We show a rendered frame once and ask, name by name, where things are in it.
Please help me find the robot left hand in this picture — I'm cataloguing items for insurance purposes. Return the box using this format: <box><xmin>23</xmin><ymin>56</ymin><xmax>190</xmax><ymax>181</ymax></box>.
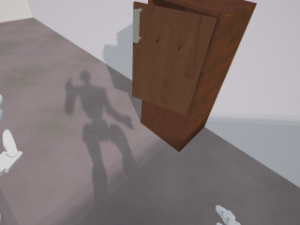
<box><xmin>0</xmin><ymin>94</ymin><xmax>23</xmax><ymax>176</ymax></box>

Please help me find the handle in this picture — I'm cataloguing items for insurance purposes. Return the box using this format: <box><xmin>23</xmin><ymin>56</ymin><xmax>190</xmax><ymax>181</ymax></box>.
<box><xmin>132</xmin><ymin>8</ymin><xmax>143</xmax><ymax>43</ymax></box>

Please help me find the robot right hand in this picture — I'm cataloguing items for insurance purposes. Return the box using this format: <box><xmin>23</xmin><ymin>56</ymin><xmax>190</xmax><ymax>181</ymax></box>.
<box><xmin>216</xmin><ymin>205</ymin><xmax>241</xmax><ymax>225</ymax></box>

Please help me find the cupboard door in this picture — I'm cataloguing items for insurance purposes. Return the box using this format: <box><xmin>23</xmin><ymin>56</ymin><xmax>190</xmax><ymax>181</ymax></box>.
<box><xmin>132</xmin><ymin>1</ymin><xmax>217</xmax><ymax>115</ymax></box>

